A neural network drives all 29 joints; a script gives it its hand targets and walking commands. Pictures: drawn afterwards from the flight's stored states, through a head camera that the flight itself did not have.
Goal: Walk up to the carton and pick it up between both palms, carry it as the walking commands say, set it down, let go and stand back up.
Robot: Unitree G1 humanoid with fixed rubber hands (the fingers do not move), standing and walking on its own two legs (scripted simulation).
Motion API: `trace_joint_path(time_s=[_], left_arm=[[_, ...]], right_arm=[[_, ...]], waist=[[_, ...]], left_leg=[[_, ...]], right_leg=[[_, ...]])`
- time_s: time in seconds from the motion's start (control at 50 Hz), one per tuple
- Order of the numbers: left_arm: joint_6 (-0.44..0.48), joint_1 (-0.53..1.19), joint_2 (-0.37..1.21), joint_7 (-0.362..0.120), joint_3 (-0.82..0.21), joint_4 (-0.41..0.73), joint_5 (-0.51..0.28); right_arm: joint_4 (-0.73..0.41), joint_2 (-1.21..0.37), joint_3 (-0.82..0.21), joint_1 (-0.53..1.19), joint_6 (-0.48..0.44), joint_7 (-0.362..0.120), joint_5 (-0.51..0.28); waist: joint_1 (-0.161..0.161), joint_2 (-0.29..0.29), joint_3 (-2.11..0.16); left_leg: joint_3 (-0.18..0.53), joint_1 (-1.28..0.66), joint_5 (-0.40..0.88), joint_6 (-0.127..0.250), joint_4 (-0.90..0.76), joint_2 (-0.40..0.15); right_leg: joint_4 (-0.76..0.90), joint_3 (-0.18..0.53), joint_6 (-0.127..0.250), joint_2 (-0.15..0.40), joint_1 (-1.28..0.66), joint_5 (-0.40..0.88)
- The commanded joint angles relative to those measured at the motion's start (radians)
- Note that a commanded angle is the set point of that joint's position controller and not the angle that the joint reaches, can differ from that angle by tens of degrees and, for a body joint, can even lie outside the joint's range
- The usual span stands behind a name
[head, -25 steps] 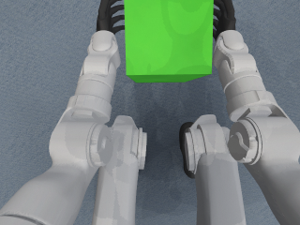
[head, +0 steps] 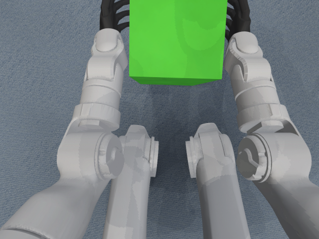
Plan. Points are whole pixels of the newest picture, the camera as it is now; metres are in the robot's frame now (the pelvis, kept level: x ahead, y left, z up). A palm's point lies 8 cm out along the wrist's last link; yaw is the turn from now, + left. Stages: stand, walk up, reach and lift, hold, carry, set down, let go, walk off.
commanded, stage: reach and lift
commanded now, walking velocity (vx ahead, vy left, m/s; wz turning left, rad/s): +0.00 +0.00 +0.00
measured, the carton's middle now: (171, 47) +0.51 -0.01 -0.19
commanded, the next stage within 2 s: none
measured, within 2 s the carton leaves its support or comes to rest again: neither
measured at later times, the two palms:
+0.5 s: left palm (100, 21) +0.52 +0.11 -0.05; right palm (250, 26) +0.50 -0.14 -0.06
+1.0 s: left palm (84, 13) +0.50 +0.11 +0.03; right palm (280, 19) +0.48 -0.15 +0.02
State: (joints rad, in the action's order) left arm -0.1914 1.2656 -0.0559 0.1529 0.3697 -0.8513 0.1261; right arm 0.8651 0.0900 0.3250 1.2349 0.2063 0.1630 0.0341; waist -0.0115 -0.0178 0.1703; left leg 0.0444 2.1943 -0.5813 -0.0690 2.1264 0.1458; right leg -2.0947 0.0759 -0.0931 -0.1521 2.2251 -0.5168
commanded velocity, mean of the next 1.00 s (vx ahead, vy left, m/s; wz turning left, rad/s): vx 0.00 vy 0.00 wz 0.00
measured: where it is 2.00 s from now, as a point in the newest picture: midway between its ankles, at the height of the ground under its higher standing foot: (171, 173)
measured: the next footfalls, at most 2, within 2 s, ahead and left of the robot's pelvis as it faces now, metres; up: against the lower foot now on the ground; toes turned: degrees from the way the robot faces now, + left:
none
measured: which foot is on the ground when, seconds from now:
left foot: down 0.00-1.00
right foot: down 0.00-1.00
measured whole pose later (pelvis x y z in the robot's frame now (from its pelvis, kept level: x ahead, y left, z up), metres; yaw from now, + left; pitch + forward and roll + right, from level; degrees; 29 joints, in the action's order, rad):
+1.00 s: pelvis +0.00 +0.00 +0.10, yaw +0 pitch +37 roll +1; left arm -0.23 1.07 0.05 0.11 0.46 -0.78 0.24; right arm 0.77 -0.03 0.43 1.04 0.26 0.12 0.18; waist -0.02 -0.02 -0.03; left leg 0.08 1.91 -0.54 -0.07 1.81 0.17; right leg -1.79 0.11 -0.08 -0.17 1.93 -0.49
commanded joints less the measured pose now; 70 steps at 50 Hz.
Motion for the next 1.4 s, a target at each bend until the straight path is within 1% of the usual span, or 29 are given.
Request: trace_joint_path(time_s=[0.0,0.2,0.28,0.3,0.32,0.34,0.36,0.38,0.46,0.54,0.56,0.6,0.64,0.68,0.74,0.76,0.94,0.96,1.0,1.02,1.04,1.1,1.12,1.16,1.2,1.26,1.3,1.32,1.38], left_arm=[[-0.015,0.547,1.011,-0.244,-0.45,-0.003,-0.058],[-0.026,0.474,0.983,-0.256,-0.355,-0.047,0.036],[-0.018,0.527,1.044,-0.261,-0.395,-0.006,0.002],[-0.029,0.475,0.996,-0.253,-0.372,-0.058,0.03],[-0.025,0.526,0.989,-0.253,-0.374,-0.003,0.028],[-0.032,0.498,1.006,-0.247,-0.363,-0.037,0.039],[-0.029,0.485,1.021,-0.25,-0.368,-0.014,0.03],[-0.026,0.489,1.025,-0.243,-0.391,0.008,0.018],[-0.024,0.48,1.053,-0.24,-0.414,0.022,-0.008],[-0.051,0.439,1.102,-0.233,-0.462,-0.002,-0.014],[-0.047,0.433,1.083,-0.231,-0.424,-0.004,0.016],[-0.039,0.444,1.095,-0.224,-0.478,0.049,-0.019],[-0.033,0.402,1.098,-0.225,-0.445,0.03,-0.005],[-0.04,0.408,1.105,-0.224,-0.434,-0.003,0.01],[-0.025,0.447,1.099,-0.223,-0.452,0.045,-0.016],[-0.032,0.447,1.079,-0.226,-0.458,0.033,-0.009],[-0.033,0.361,1.099,-0.234,-0.37,-0.03,0.038],[-0.027,0.373,1.06,-0.24,-0.379,0.002,0.032],[-0.036,0.341,1.101,-0.242,-0.383,-0.021,0.039],[-0.037,0.348,1.102,-0.241,-0.408,-0.02,0.033],[-0.04,0.33,1.116,-0.243,-0.387,-0.019,0.025],[-0.036,0.332,1.093,-0.244,-0.407,0.009,0.029],[-0.03,0.371,1.136,-0.246,-0.439,0.046,0.0],[-0.035,0.313,1.104,-0.241,-0.381,-0.019,0.032],[-0.041,0.308,1.138,-0.246,-0.424,0.005,0.027],[-0.031,0.366,1.147,-0.242,-0.432,0.04,0.012],[-0.033,0.314,1.168,-0.235,-0.464,0.03,0.006],[-0.031,0.284,1.173,-0.231,-0.458,0.04,0.004],[-0.045,0.298,1.129,-0.23,-0.408,-0.017,0.047]], right_arm=[[-0.154,-1.051,-0.423,0.691,-0.025,-0.203,-0.047],[-0.095,-1.059,-0.358,0.633,-0.004,-0.216,0.004],[-0.128,-1.073,-0.362,0.641,-0.017,-0.208,0.024],[-0.115,-1.031,-0.321,0.624,-0.019,-0.206,0.029],[-0.068,-1.098,-0.327,0.591,-0.002,-0.207,0.039],[-0.106,-1.055,-0.319,0.619,-0.011,-0.217,0.042],[-0.119,-1.051,-0.349,0.616,-0.005,-0.21,0.037],[-0.181,-1.075,-0.371,0.612,-0.012,-0.211,0.011],[-0.132,-1.13,-0.406,0.609,0.005,-0.213,0.01],[-0.22,-1.089,-0.393,0.615,0.004,-0.21,0.004],[-0.125,-1.106,-0.365,0.56,0.02,-0.216,0.031],[-0.163,-1.137,-0.384,0.512,0.015,-0.217,0.018],[-0.168,-1.145,-0.406,0.538,0.016,-0.217,0.019],[-0.165,-1.13,-0.388,0.555,0.005,-0.221,0.022],[-0.14,-1.141,-0.39,0.52,0.013,-0.215,0.038],[-0.142,-1.157,-0.392,0.536,0.014,-0.219,0.015],[-0.155,-1.152,-0.375,0.537,0.014,-0.221,0.048],[-0.148,-1.158,-0.396,0.53,0.015,-0.213,0.057],[-0.107,-1.167,-0.352,0.453,0.024,-0.211,0.084],[-0.134,-1.214,-0.388,0.477,0.017,-0.213,0.044],[-0.098,-1.19,-0.365,0.425,0.032,-0.212,0.081],[-0.146,-1.23,-0.389,0.451,0.026,-0.212,0.052],[-0.152,-1.226,-0.4,0.416,0.022,-0.208,0.051],[-0.085,-1.233,-0.378,0.409,0.032,-0.214,0.069],[-0.138,-1.202,-0.371,0.396,0.023,-0.215,0.072],[-0.127,-1.18,-0.369,0.418,0.02,-0.219,0.083],[-0.185,-1.212,-0.412,0.401,0.01,-0.227,0.038],[-0.156,-1.227,-0.425,0.388,0.017,-0.226,0.057],[-0.038,-1.173,-0.306,0.31,0.031,-0.233,0.103]], waist=[[-0.023,0.032,-1.265],[0.023,0.034,-1.176],[-0.034,0.048,-1.209],[-0.005,-0.024,-1.186],[0.007,0.048,-1.178],[0.004,-0.025,-1.176],[-0.017,0.046,-1.2],[0.007,-0.01,-1.293],[0.008,0.082,-1.241],[-0.036,-0.047,-1.373],[0.001,-0.033,-1.252],[-0.039,-0.029,-1.314],[-0.015,0.023,-1.294],[-0.009,-0.041,-1.236],[-0.058,0.024,-1.217],[-0.022,-0.006,-1.237],[0.019,0.003,-1.172],[0.0,0.089,-1.198],[-0.044,0.069,-1.204],[0.021,0.01,-1.27],[-0.038,0.064,-1.198],[-0.002,0.051,-1.216],[-0.031,0.017,-1.205],[0.005,0.088,-1.133],[-0.03,-0.004,-1.211],[-0.057,0.021,-1.18],[-0.014,-0.038,-1.252],[-0.05,0.05,-1.236],[-0.053,-0.054,-1.084]], left_leg=[[-0.119,-0.487,0.237,0.051,-0.218,0.046],[-0.12,-0.483,0.208,0.055,-0.289,0.054],[-0.105,-0.493,0.24,0.051,-0.297,0.054],[-0.125,-0.522,0.187,0.034,-0.313,0.05],[-0.106,-0.501,0.196,0.048,-0.323,0.056],[-0.114,-0.535,0.174,0.041,-0.324,0.049],[-0.106,-0.521,0.2,0.04,-0.316,0.051],[-0.115,-0.603,0.236,0.033,-0.323,0.05],[-0.111,-0.583,0.257,0.046,-0.346,0.059],[-0.096,-0.724,0.243,0.028,-0.383,0.06],[-0.11,-0.668,0.245,0.025,-0.386,0.065],[-0.094,-0.742,0.297,0.026,-0.392,0.059],[-0.1,-0.71,0.31,0.028,-0.411,0.064],[-0.101,-0.718,0.259,0.028,-0.427,0.063],[-0.089,-0.676,0.268,0.025,-0.45,0.069],[-0.089,-0.708,0.251,0.032,-0.463,0.065],[-0.102,-0.687,0.188,0.045,-0.521,0.069],[-0.103,-0.641,0.187,0.041,-0.508,0.066],[-0.093,-0.7,0.19,0.038,-0.528,0.063],[-0.104,-0.756,0.203,0.034,-0.544,0.067],[-0.088,-0.724,0.18,0.037,-0.561,0.064],[-0.091,-0.748,0.205,0.042,-0.576,0.064],[-0.085,-0.759,0.22,0.036,-0.577,0.064],[-0.085,-0.738,0.176,0.045,-0.604,0.064],[-0.084,-0.827,0.215,0.031,-0.616,0.065],[-0.076,-0.789,0.185,0.029,-0.627,0.068],[-0.08,-0.887,0.241,0.023,-0.645,0.066],[-0.059,-0.869,0.257,0.029,-0.646,0.065],[-0.072,-0.875,0.161,0.024,-0.698,0.057]], right_leg=[[0.174,-0.155,0.031,-0.055,-0.659,0.23],[0.244,-0.155,0.02,-0.057,-0.656,0.193],[0.257,-0.154,0.027,-0.063,-0.682,0.238],[0.263,-0.155,0.03,-0.065,-0.669,0.176],[0.26,-0.157,0.026,-0.065,-0.687,0.196],[0.27,-0.143,0.037,-0.063,-0.652,0.151],[0.267,-0.16,0.028,-0.065,-0.678,0.179],[0.258,-0.161,0.028,-0.073,-0.7,0.213],[0.294,-0.164,0.015,-0.059,-0.734,0.225],[0.298,-0.178,0.03,-0.072,-0.748,0.202],[0.31,-0.167,0.032,-0.066,-0.703,0.191],[0.317,-0.17,0.036,-0.072,-0.722,0.244],[0.337,-0.168,0.026,-0.068,-0.791,0.265],[0.361,-0.151,0.033,-0.068,-0.753,0.215],[0.388,-0.164,0.026,-0.06,-0.809,0.24],[0.386,-0.157,0.028,-0.063,-0.795,0.222],[0.472,-0.124,0.025,-0.061,-0.864,0.166],[0.473,-0.134,0.02,-0.064,-0.912,0.181],[0.492,-0.14,0.02,-0.069,-0.91,0.179],[0.493,-0.122,0.025,-0.067,-0.954,0.186],[0.526,-0.135,0.021,-0.062,-0.937,0.156],[0.528,-0.128,0.022,-0.067,-0.969,0.204],[0.532,-0.116,0.033,-0.064,-0.966,0.219],[0.559,-0.127,0.018,-0.057,-0.954,0.164],[0.562,-0.124,0.036,-0.065,-0.98,0.199],[0.583,-0.12,0.038,-0.064,-0.992,0.179],[0.576,-0.121,0.043,-0.063,-1.012,0.223],[0.589,-0.133,0.033,-0.062,-1.04,0.233],[0.628,-0.124,0.047,-0.055,-0.968,0.144]])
